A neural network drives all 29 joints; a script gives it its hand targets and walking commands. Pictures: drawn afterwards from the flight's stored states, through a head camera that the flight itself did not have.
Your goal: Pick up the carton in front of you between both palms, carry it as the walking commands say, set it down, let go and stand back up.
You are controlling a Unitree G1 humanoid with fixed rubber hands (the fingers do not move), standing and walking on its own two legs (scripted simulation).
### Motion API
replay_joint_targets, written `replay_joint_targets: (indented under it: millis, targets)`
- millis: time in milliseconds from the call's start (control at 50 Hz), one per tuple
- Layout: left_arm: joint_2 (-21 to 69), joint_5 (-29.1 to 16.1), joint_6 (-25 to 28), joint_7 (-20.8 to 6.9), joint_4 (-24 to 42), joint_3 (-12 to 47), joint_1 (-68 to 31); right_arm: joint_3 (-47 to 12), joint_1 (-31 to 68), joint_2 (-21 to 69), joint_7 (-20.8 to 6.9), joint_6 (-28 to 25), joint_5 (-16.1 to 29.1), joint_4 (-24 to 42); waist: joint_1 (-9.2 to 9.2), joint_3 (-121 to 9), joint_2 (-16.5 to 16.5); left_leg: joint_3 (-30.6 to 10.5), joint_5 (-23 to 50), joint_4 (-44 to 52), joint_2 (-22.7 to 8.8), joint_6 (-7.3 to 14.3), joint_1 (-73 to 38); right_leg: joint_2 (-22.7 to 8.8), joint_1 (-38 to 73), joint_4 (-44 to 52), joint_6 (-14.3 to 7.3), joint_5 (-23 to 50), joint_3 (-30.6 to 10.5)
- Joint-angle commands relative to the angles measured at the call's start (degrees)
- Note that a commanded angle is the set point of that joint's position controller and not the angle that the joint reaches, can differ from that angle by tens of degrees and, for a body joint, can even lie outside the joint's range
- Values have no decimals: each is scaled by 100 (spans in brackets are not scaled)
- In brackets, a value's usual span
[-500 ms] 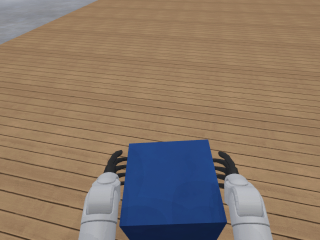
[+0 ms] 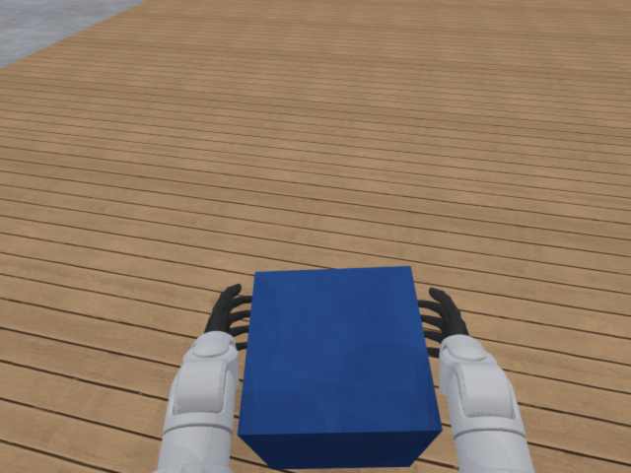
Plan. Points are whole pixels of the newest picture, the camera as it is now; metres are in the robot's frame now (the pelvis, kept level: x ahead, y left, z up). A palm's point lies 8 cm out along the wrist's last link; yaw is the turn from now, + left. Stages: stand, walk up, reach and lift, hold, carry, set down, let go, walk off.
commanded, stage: carry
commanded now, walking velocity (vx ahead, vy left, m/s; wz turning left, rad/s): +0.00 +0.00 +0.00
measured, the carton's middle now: (336, 374) +0.29 +0.00 -0.05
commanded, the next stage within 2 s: hold in 0.40 s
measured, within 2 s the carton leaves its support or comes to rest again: neither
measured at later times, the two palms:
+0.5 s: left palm (203, 350) +0.28 +0.17 +0.04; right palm (442, 348) +0.28 -0.13 +0.04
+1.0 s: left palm (203, 369) +0.24 +0.16 +0.06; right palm (439, 321) +0.32 -0.13 +0.05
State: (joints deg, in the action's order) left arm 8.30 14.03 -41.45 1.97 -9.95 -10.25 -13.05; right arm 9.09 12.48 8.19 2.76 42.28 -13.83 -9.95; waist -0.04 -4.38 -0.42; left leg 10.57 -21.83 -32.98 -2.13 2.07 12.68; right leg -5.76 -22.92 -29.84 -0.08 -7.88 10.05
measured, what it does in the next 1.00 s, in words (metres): shifts its weight, turning left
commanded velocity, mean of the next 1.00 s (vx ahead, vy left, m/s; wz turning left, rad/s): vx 0.00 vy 0.00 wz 0.00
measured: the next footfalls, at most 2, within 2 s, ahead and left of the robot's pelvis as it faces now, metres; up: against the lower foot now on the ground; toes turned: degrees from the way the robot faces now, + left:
none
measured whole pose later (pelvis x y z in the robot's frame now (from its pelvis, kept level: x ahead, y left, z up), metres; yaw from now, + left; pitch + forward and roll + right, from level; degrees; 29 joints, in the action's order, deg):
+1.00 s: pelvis +0.00 -0.07 +0.01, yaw +16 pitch -7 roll +0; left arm 9.5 17.5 -37.9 -1.4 -19.7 -16.0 -18.0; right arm 12.9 15.6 8.8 1.0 41.5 -17.5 -15.6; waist -0.1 1.3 -2.8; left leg -7.7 -13.5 -22.1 -0.5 -1.5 2.3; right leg 2.0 -7.1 -21.2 -0.5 -7.5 -2.4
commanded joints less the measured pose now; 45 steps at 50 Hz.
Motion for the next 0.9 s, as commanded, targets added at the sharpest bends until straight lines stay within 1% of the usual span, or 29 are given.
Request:
replay_joint_targets:
  millis: [0,200,380,400,420,440,460,480,500,520,560,580,600,640,680,760,820,880]
  targets:
    - [5277,-1499,169,-1458,251,3240,-2432,-3235,2765,5309,-1467,-272,1588,520,1,-1426,-4,-626,1425,725,-710,7,101,-396,1115,159,-86,984,-467]
    - [5298,-1462,152,-1478,100,3180,-2368,-3171,2739,5301,-1480,-262,1558,423,3,-1405,-13,-623,1541,719,-720,22,82,-387,1097,147,-54,969,-428]
    - [5337,-1466,150,-1488,93,3184,-2396,-3176,2803,5323,-1496,-268,1574,434,3,-1382,-25,-623,1580,724,-728,30,95,-383,1082,142,-32,933,-407]
    - [5488,-1385,271,-1521,-242,2917,-2042,-3057,2259,5339,-1502,-290,1579,598,-41,-676,-856,-1992,3216,1484,123,-15,714,1233,2980,111,-183,1418,-1119]
    - [5308,-1160,440,-1441,-252,2803,-1941,-3126,2515,5102,-1506,-395,1494,944,62,-868,-682,-2014,3721,1376,151,-39,258,1152,2926,249,-178,1656,-1296]
    - [5231,-1091,503,-1380,-184,2763,-1924,-3193,2590,5117,-1500,-416,1503,906,126,-1000,-405,-1921,4186,1216,277,-84,-323,1178,2697,403,-156,1778,-1373]
    - [5143,-992,527,-1304,-233,2651,-1859,-3242,2638,5010,-1533,-450,1521,900,242,-1075,-431,-1850,3931,1287,369,-104,-755,1173,2491,510,-90,1708,-1396]
    - [5157,-962,552,-1277,-258,2606,-1920,-3308,2684,5049,-1558,-469,1547,895,220,-1072,-249,-1831,3907,1290,396,-123,-966,1225,2380,570,-12,1659,-1370]
    - [5231,-947,567,-1245,-345,2595,-1937,-3323,2788,4966,-1578,-487,1546,846,243,-1123,-335,-1800,3473,1403,432,-122,-1122,1235,2396,614,20,1508,-1396]
    - [5238,-1017,576,-1277,-287,2692,-2104,-3304,2725,5016,-1576,-496,1516,777,124,-987,-257,-1793,3350,1423,422,-141,-1058,1291,2333,647,38,1310,-1340]
    - [5279,-1171,543,-1371,-256,2834,-2355,-3144,2662,5061,-1550,-498,1410,598,-10,-948,-227,-1777,3247,1419,451,-234,-1210,1329,2210,740,32,1127,-1319]
    - [5280,-1196,509,-1420,-287,2864,-2460,-3054,2681,5079,-1549,-491,1361,502,-46,-927,-280,-1745,2879,1489,470,-267,-1259,1338,2142,787,43,923,-1288]
    - [5281,-1241,478,-1477,-329,2915,-2599,-2964,2652,5121,-1546,-480,1317,349,-136,-806,-271,-1700,2660,1510,492,-287,-1144,1332,2111,825,35,803,-1276]
    - [5339,-1348,443,-1591,-406,2991,-2842,-2773,2622,5204,-1529,-471,1218,54,-252,-677,-284,-1657,2196,1560,515,-347,-787,1326,2270,860,-12,589,-1264]
    - [5354,-1355,415,-1674,-514,2962,-2956,-2634,2649,5282,-1535,-462,1140,-169,-295,-578,-251,-1620,1901,1599,551,-361,-572,1305,2374,907,-28,463,-1242]
    - [5393,-1265,405,-1773,-732,2768,-2995,-2629,2906,5463,-1600,-445,1139,-369,-155,-560,-113,-1547,1505,1647,627,-311,-203,1236,2719,993,-3,333,-1225]
    - [5412,-1173,421,-1812,-874,2591,-2963,-2721,3137,5553,-1659,-432,1180,-338,-18,-644,30,-1513,1245,1661,681,-217,-37,1155,2956,1047,48,269,-1262]
    - [5434,-1100,443,-1837,-986,2447,-2951,-2818,3330,5593,-1711,-416,1234,-276,77,-708,154,-1484,1000,1658,726,-125,65,1063,3101,1108,112,135,-1343]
